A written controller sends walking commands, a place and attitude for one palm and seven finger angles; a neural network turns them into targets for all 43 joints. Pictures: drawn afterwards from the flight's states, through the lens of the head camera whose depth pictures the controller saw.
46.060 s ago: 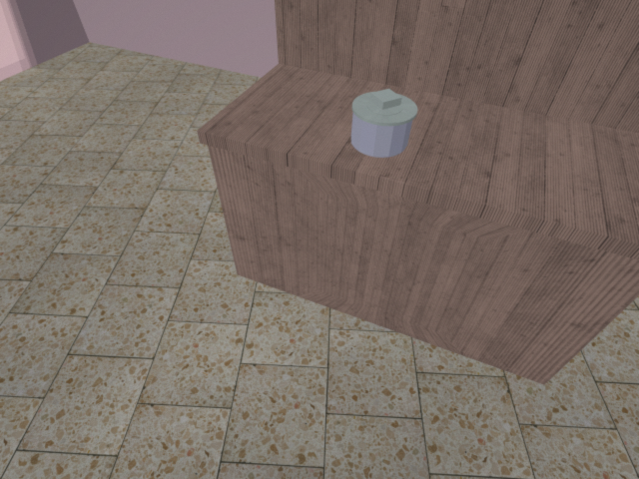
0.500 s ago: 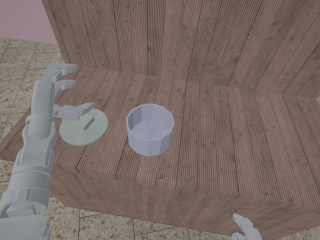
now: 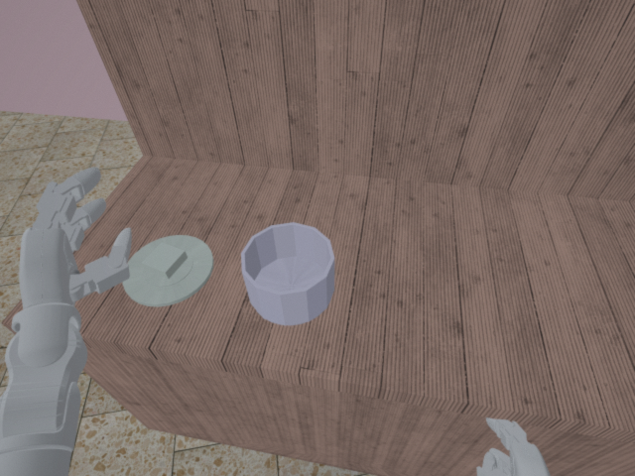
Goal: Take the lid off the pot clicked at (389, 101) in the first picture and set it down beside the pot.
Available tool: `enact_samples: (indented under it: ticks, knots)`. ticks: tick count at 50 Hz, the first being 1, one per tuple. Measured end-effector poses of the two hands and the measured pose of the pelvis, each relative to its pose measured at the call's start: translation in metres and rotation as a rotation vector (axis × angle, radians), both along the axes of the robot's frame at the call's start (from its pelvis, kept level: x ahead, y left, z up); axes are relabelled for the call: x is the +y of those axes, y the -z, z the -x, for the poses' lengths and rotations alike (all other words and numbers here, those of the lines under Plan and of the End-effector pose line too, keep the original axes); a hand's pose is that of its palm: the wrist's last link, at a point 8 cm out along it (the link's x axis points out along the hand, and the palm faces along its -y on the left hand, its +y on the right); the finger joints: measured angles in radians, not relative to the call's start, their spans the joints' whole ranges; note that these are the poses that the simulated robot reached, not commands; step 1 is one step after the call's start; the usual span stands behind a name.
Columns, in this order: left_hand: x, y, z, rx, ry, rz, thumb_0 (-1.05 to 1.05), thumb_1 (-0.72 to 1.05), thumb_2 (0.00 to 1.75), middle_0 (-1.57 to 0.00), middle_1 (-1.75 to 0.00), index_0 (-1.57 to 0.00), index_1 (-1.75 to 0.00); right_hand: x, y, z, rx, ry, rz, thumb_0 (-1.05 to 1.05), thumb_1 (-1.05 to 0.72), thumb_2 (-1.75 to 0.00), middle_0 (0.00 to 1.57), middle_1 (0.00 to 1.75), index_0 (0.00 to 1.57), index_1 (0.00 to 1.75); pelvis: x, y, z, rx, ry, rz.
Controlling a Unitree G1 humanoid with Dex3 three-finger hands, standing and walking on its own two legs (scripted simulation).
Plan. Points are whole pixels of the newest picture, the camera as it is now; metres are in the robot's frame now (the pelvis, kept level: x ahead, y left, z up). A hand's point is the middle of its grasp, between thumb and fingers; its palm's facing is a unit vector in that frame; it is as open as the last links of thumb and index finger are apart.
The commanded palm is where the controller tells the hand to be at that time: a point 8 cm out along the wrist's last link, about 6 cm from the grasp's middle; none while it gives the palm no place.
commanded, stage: draw the hand back to the body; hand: left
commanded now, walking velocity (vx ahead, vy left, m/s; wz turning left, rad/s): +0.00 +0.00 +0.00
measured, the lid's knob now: (165, 260) +0.47 +0.32 -0.06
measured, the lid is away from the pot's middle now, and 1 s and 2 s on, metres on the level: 0.24 0.24 0.24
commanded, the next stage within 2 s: step back with the hand held close in 1.02 s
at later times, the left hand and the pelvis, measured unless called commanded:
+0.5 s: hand (74, 323) +0.22 +0.25 +0.16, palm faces +0.39 -0.86 -0.32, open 7.5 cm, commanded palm +0.17 +0.29 +0.17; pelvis -0.02 +0.00 +0.00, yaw +0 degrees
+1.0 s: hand (28, 380) +0.16 +0.26 +0.16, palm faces +0.37 -0.84 -0.39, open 7.4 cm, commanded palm +0.11 +0.31 +0.17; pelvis -0.02 +0.03 +0.00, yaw +0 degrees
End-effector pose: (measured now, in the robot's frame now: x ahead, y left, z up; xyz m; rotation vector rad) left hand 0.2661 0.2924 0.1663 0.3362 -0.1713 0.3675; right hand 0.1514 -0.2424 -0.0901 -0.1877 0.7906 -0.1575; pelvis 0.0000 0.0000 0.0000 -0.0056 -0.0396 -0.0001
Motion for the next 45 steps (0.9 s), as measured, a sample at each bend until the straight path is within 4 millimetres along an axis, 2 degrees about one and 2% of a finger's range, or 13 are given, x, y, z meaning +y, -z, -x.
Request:
enact_samples:
  ticks: [5,8,11,14,18,22,27,33,37,45]
  knots:
    - [0.005,0.002,0.017,0.007,-0.032,0.005,0.01,0.62,0.85,-0.26,-0.45,-0.26,-0.44,0.001,0.001,0.002,-0.003,-0.007,-0.014,0.01,-0.91,-0.9,0.2,0.3,0.2,0.3,-0.005,0.0,0.005,-0.009,-0.004,-0.001]
    - [0.001,0.005,0.028,0.019,-0.033,0.013,0.01,0.69,0.86,-0.24,-0.41,-0.24,-0.41,0.002,0.0,0.002,-0.019,-0.015,-0.019,0.01,-0.91,-0.9,0.2,0.3,0.2,0.3,-0.005,0.0,0.008,-0.016,-0.004,0.0]
    - [-0.004,0.0,0.041,-0.006,-0.018,-0.006,0.01,0.76,0.88,-0.23,-0.38,-0.23,-0.37,0.003,0.001,0.003,-0.025,-0.021,-0.017,0.01,-0.91,-0.9,0.2,0.3,0.2,0.29,-0.005,0.0,0.011,-0.021,-0.005,0.0]
    - [0.0,-0.004,0.052,-0.019,-0.027,-0.025,0.02,0.81,0.89,-0.22,-0.35,-0.22,-0.34,0.005,0.0,0.004,-0.03,-0.023,-0.02,0.01,-0.91,-0.9,0.2,0.3,0.19,0.29,-0.005,-0.001,0.013,-0.024,-0.006,-0.001]
    - [0.003,0.003,0.064,0.004,-0.042,-0.006,0.02,0.85,0.89,-0.21,-0.32,-0.21,-0.32,0.007,-0.001,0.006,-0.034,-0.024,-0.02,0.01,-0.91,-0.9,0.2,0.3,0.19,0.29,-0.003,-0.001,0.016,-0.03,-0.007,0.001]
    - [-0.004,0.002,0.076,-0.005,-0.017,-0.011,0.02,0.88,0.9,-0.21,-0.31,-0.21,-0.31,0.009,-0.002,0.007,-0.039,-0.029,-0.009,0.01,-0.91,-0.9,0.2,0.3,0.19,0.29,0.0,-0.001,0.017,-0.034,-0.006,0.003]
    - [0.003,-0.002,0.091,-0.006,-0.02,-0.048,0.02,0.89,0.9,-0.21,-0.31,-0.21,-0.3,0.014,-0.004,0.008,-0.042,-0.025,-0.011,0.01,-0.91,-0.9,0.2,0.3,0.18,0.29,0.004,-0.001,0.017,-0.035,-0.003,0.003]
    - [-0.001,0.0,0.107,0.006,0.006,-0.049,0.02,0.89,0.9,-0.2,-0.3,-0.21,-0.3,0.019,-0.004,0.009,-0.046,-0.024,-0.003,0.01,-0.91,-0.9,0.2,0.3,0.17,0.28,0.011,-0.001,0.017,-0.037,-0.002,0.006]
    - [0.003,-0.006,0.118,0.006,0.009,-0.088,0.02,0.89,0.9,-0.21,-0.3,-0.21,-0.3,0.023,-0.005,0.01,-0.047,-0.019,-0.002,0.01,-0.91,-0.9,0.2,0.3,0.16,0.28,0.015,-0.001,0.016,-0.036,0.0,0.006]
    - [0.004,-0.003,0.136,0.037,0.013,-0.089,0.02,0.89,0.9,-0.21,-0.3,-0.21,-0.3,0.03,-0.006,0.01,-0.047,-0.011,0.005,0.01,-0.91,-0.9,0.2,0.3,0.15,0.27,0.023,0.0,0.015,-0.036,0.002,0.011]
